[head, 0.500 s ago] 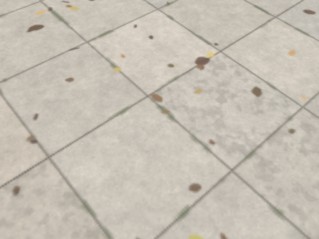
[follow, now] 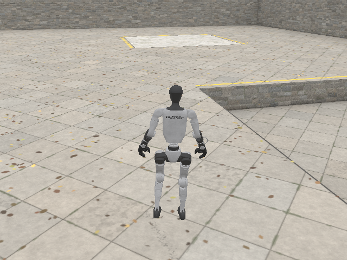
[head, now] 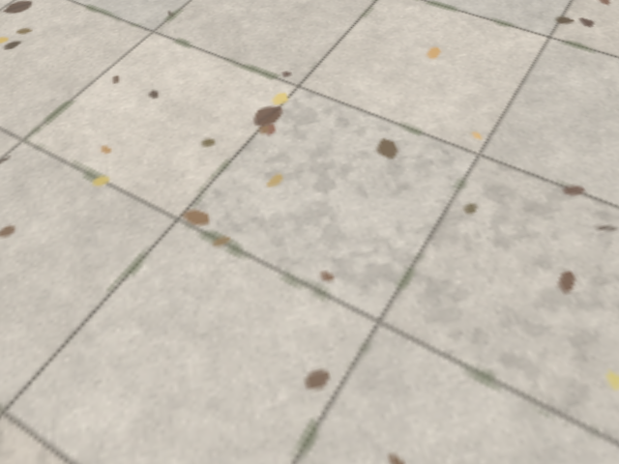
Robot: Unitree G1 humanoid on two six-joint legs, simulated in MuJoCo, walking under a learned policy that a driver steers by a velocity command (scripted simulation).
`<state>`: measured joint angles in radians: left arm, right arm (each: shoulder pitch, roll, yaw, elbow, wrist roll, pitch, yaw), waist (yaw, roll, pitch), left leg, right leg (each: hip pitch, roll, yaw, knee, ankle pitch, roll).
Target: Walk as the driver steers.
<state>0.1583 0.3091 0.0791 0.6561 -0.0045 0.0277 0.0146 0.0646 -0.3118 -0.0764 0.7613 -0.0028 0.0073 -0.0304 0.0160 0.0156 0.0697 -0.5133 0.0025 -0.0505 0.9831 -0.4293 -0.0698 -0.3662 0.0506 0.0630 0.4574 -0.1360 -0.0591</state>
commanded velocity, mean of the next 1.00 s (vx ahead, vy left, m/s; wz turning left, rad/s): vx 0.20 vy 0.00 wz -0.32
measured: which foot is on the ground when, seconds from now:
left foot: up 0.00-0.18, down 0.20-0.64, up 0.66-1.00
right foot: down 0.00-0.22, up 0.24-0.62, down 0.64-1.00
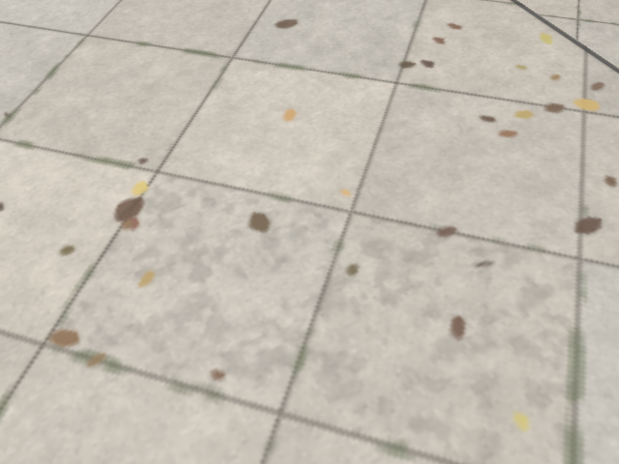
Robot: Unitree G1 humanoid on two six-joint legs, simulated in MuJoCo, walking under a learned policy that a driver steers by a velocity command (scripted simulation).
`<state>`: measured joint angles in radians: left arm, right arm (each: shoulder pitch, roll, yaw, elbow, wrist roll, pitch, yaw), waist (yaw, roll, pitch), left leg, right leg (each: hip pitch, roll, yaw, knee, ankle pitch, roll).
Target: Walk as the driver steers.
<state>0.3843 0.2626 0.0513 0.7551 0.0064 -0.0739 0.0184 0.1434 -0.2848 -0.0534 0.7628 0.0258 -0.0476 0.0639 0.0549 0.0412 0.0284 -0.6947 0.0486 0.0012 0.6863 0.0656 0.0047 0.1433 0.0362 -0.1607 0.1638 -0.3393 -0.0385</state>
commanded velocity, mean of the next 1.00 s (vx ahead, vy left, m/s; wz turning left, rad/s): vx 0.49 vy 0.00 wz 0.55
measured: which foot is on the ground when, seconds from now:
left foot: up 0.00-0.10, down 0.12-0.60, up 0.62-1.00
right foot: down 0.00-0.14, up 0.16-0.56, down 0.58-1.00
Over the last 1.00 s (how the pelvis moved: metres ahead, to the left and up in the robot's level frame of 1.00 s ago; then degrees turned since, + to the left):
0.14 -0.07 -0.01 -17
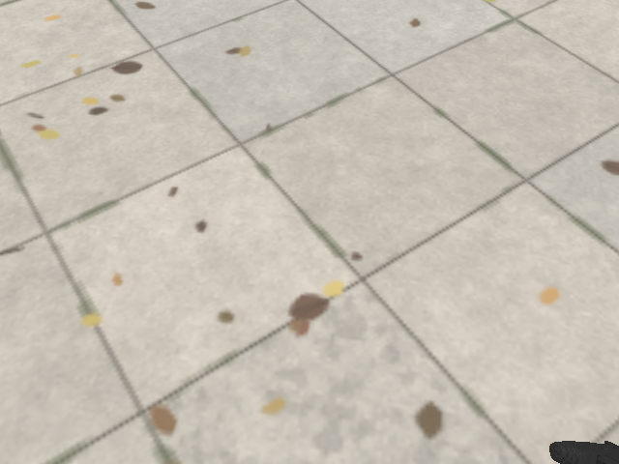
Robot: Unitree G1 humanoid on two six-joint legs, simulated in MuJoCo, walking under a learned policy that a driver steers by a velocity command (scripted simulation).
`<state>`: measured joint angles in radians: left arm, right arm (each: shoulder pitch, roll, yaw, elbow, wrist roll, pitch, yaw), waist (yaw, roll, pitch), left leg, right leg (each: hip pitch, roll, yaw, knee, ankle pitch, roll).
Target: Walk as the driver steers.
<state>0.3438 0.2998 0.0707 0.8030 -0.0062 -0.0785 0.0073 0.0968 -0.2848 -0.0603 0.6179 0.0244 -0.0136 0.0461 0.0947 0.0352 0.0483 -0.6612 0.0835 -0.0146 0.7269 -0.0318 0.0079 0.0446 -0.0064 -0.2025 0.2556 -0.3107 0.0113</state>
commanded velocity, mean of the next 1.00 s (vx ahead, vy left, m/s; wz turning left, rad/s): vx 0.47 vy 0.00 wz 0.40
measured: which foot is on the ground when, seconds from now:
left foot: up 0.00-0.08, down 0.10-0.60, up 0.62-1.00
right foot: down 0.00-0.12, up 0.14-0.56, down 0.58-1.00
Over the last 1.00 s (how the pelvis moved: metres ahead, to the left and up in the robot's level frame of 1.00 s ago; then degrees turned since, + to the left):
0.55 0.08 0.00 35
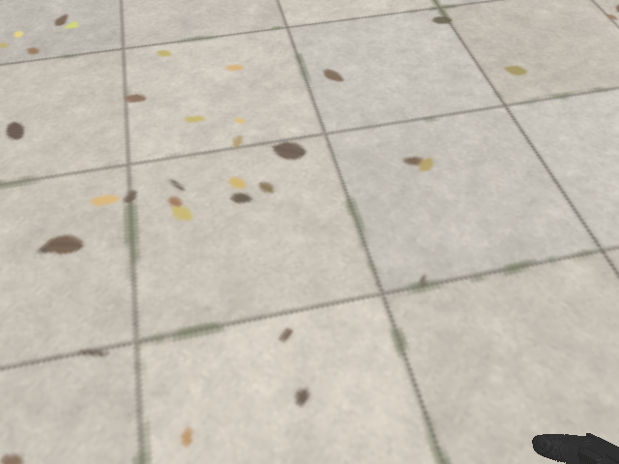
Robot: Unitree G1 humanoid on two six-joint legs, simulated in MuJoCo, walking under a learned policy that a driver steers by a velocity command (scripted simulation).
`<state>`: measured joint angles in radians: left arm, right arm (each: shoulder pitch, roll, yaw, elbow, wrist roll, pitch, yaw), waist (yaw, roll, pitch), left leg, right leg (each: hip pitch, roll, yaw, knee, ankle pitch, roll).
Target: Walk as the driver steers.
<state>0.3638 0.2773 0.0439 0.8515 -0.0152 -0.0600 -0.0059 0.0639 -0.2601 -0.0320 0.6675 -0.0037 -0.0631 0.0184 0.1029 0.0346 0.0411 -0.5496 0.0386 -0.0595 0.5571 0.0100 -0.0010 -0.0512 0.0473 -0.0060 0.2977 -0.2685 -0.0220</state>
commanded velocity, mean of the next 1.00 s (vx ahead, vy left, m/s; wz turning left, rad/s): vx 0.20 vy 0.00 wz -0.47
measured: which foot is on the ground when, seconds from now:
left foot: up 0.00-0.02, down 0.04-0.46, up 0.48-0.90, down 0.92-1.00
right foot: down 0.00-0.06, up 0.08-0.44, down 0.46-0.92, up 0.94-1.00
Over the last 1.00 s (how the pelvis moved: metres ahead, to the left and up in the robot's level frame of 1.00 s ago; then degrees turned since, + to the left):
0.54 0.10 0.00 22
